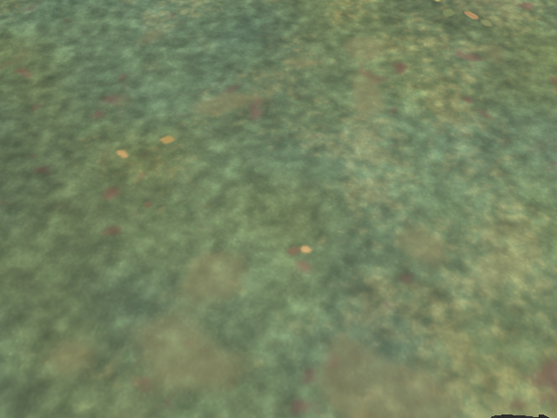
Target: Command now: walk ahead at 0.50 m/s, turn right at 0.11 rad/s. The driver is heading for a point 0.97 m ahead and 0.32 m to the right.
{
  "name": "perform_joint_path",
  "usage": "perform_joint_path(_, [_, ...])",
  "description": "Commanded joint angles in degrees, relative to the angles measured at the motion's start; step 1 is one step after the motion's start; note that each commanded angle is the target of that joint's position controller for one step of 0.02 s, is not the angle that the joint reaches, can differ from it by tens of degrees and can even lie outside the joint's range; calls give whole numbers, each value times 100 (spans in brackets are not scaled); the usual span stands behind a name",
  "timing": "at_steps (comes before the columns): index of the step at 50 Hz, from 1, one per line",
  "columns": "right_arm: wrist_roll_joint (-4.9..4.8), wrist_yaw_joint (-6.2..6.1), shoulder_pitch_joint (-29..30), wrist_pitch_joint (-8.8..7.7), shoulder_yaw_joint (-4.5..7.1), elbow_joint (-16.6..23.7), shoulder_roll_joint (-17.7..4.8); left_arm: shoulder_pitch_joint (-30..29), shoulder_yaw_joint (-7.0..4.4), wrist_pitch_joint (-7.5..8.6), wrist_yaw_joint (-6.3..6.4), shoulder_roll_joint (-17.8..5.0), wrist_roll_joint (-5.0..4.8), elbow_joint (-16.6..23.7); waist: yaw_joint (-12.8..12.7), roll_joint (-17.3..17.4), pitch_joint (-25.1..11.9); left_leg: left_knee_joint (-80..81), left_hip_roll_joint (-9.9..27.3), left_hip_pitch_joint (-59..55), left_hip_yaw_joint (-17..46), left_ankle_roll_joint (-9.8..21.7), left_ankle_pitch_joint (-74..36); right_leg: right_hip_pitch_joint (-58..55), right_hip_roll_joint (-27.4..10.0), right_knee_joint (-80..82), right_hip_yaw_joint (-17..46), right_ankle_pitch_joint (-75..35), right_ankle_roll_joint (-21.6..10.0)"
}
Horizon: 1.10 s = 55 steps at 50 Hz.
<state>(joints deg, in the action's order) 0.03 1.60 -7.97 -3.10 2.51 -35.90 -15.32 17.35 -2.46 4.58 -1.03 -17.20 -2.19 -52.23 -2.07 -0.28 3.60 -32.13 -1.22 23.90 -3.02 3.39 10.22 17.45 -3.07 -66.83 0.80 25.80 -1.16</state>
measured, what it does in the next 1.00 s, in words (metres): walks ahead, turning right: right foot, then left foot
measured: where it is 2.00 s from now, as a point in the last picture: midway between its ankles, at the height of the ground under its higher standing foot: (432, 261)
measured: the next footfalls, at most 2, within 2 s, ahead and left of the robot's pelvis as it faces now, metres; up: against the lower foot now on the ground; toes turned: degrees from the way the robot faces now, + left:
right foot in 0.44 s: +0.39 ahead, -0.18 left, +0.00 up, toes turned -15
left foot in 0.90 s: +0.73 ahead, -0.10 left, +0.00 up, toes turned -34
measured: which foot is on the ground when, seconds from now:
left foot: down 0.00-0.42, up 0.44-0.88, down 0.90-1.00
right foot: up 0.00-0.42, down 0.44-0.90, up 0.92-1.00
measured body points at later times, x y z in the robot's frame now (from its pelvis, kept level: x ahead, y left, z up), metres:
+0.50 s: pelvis +0.28 -0.08 -0.01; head +0.32 -0.10 +0.44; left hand +0.52 +0.14 -0.11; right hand +0.28 -0.37 -0.13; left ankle +0.13 +0.10 -0.64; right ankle +0.35 -0.17 -0.73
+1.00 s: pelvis +0.58 -0.14 +0.00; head +0.60 -0.15 +0.45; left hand +0.78 +0.07 -0.12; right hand +0.61 -0.46 -0.08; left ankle +0.70 -0.08 -0.73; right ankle +0.39 -0.17 -0.65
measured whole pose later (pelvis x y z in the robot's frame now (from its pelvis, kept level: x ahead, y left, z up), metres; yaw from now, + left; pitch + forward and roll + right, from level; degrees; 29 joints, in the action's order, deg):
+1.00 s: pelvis +0.58 -0.14 +0.00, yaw -32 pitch +2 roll +1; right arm 0.3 1.3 -6.7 -6.9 3.0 -38.9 -15.3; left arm 19.4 -3.4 1.6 0.8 -17.1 -1.6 -43.4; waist -2.0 -1.6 1.0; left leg -30.7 -2.7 23.4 -0.1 1.4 9.6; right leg 17.3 4.5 -64.1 8.9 27.2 -2.0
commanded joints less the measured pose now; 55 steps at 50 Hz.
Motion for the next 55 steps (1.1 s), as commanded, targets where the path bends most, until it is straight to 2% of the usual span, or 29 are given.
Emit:
perform_joint_path(1, [67,-27,-649,-156,232,67,-605,-225,-167,59,15,-676,11,491,313,444,-768,1777,1613,-2029,1749,1013,-1091,1814,-543,-246,432,-701,-19])
perform_joint_path(5, [78,-66,-488,-357,282,-169,-617,-212,-126,-214,73,-328,35,480,100,378,-345,2464,1584,-1395,910,995,-1148,1841,-556,265,537,-1342,183])
perform_joint_path(7, [119,-121,-575,-372,305,-295,-654,-500,-134,-222,69,-310,60,580,164,339,-183,2549,1507,-1529,495,900,-1278,2175,-503,800,631,-1968,238])
perform_joint_path(11, [81,-194,-640,-354,339,-443,-797,-1135,-75,-149,-69,-185,115,777,383,272,3,2646,1347,-1663,-284,648,-1319,1976,-344,2230,236,-3169,193])
perform_joint_path(16, [-51,-241,-1067,-178,430,-755,-980,-1851,-34,-148,-230,-175,120,1201,632,232,226,2262,1699,-2739,-569,542,-1812,2330,-216,3013,-112,-2655,-79])
perform_joint_path(19, [-101,-312,-938,-22,491,-755,-1197,-1577,-148,-174,-297,-393,102,1328,328,521,-157,1268,1760,-3139,-770,346,-4298,1662,219,3069,-585,-1710,-398])
perform_joint_path(20, [-105,-342,-866,42,499,-731,-1253,-1038,-255,-191,-286,-568,82,1234,11,598,-494,478,1684,-3082,-857,246,-5114,959,471,3085,-742,-1494,-544])
perform_joint_path(21, [-122,-369,-782,80,468,-698,-1222,-126,-434,-202,-229,-869,62,1017,-491,478,-975,-744,1445,-2601,-1010,46,-5048,-367,726,3439,-746,-1783,-762])
perform_joint_path(22, [6,-391,-919,25,362,-585,-989,728,-628,-269,-100,-1412,57,864,-762,-253,-1537,-2569,1163,-1145,-1018,-244,-2996,-2127,-52,3538,622,-1956,-1134])
perform_joint_path(23, [134,-267,-1514,-167,104,-316,-156,512,-664,-219,-88,-1875,37,964,12,-1515,-2124,-4442,-126,1385,-163,-611,2354,-3920,-1407,4185,4008,-887,-2316])
perform_joint_path(24, [-112,-181,-806,-395,163,-273,-673,667,-537,-164,-108,-1374,79,1084,-518,-768,-2492,-4877,-45,2036,925,-466,2359,-4168,-1543,4929,4666,-372,-2278])
perform_joint_path(25, [-288,-144,-317,-507,215,-120,-883,446,-467,-103,-102,-1090,105,1066,-539,-529,-1645,-4683,228,2419,888,-324,1803,-3590,-1398,5022,3802,-764,-2000])
perform_joint_path(26, [-192,-188,-224,-561,194,-124,-835,83,-416,-72,-95,-918,74,1129,-281,-41,-1165,-4180,495,2201,855,-272,1313,-2729,-1149,4991,3127,-1357,-1796])
perform_joint_path(27, [-24,-233,-187,-554,236,-166,-875,-277,-357,-74,-78,-713,83,1208,-54,43,-828,-3700,650,1815,817,-317,1065,-1937,-925,5041,2581,-2027,-1670])
perform_joint_path(28, [29,-232,-295,-494,271,-168,-902,-447,-306,-69,-48,-599,164,1315,137,-93,-748,-3502,747,1412,858,-361,882,-1442,-784,5161,2307,-2509,-1648])
perform_joint_path(31, [81,-229,-364,-317,241,-121,-696,-439,-336,-54,38,-708,146,1355,292,-127,-580,-2776,742,1149,682,-603,622,-742,-590,5361,1810,-3326,-1664])
perform_joint_path(36, [70,-178,676,-310,94,158,-379,-66,-395,-137,180,-890,79,1244,-83,-365,-378,-576,321,697,493,-781,-1230,-237,-44,5240,1222,-3007,-1202])
perform_joint_path(40, [-45,-65,1162,-393,138,309,-558,333,-392,-218,211,-860,41,1121,-271,-467,-361,274,102,455,645,-688,-1433,-673,-263,4871,1802,-2364,-1079])
perform_joint_path(43, [-59,-26,851,-471,239,251,-775,262,-411,-263,238,-854,74,1146,-30,-678,-406,500,105,129,739,-421,-787,-1120,-472,4328,2291,-2523,-936])
perform_joint_path(44, [-42,-50,387,-499,303,131,-862,143,-390,-271,229,-783,86,1196,240,-695,-584,721,70,-507,625,-268,-811,-1060,-324,3951,2250,-2873,-822])
perform_joint_path(45, [43,-86,-283,-530,385,30,-1050,81,-305,-254,198,-551,124,1277,577,-542,-1153,640,448,-1702,871,3,-823,-739,-25,2991,1999,-2939,-638])
perform_joint_path(46, [93,-132,-1205,-503,449,-53,-1374,232,-174,-237,199,-226,273,1383,842,243,-2054,513,1447,-3213,1965,332,-577,16,431,1368,1380,-1552,-412])
perform_joint_path(47, [113,-52,-1457,-436,529,-334,-1683,1182,-105,-168,182,-23,25,1476,326,2366,-2432,1228,2528,-4525,4860,1302,863,2043,988,-279,956,899,-103])
perform_joint_path(48, [-21,-33,-1254,-423,397,-211,-1031,1037,-193,-165,197,-624,-38,1230,516,1368,-1855,1511,2395,-4140,4917,1139,2116,2572,538,-826,1171,568,-37])
perform_joint_path(49, [-33,-60,-1004,-388,310,-199,-724,317,-257,-180,182,-855,11,1324,678,747,-1110,1551,2104,-3421,3873,895,1898,2667,378,-874,989,18,-6])
perform_joint_path(50, [31,-53,-759,-351,265,-193,-690,-75,-245,-180,191,-764,86,1427,586,305,-731,1626,1860,-2726,3230,804,1126,2505,212,-731,811,-312,9])
perform_joint_path(51, [54,-51,-632,-334,237,-255,-614,-324,-251,-150,174,-678,154,1519,504,260,-420,1730,1664,-2240,2767,833,440,2444,78,-405,794,-529,8])
perform_joint_path(52, [90,-61,-589,-347,202,-290,-557,-302,-240,-140,137,-566,132,1545,361,427,-375,1843,1507,-1938,2397,799,-12,2181,-55,-155,754,-653,-8])
perform_joint_path(55, [-17,-55,-668,-388,214,-461,-610,-308,-151,-157,89,-266,143,1568,251,588,-390,2112,1418,-1723,1848,950,-769,2039,-184,639,466,-690,63])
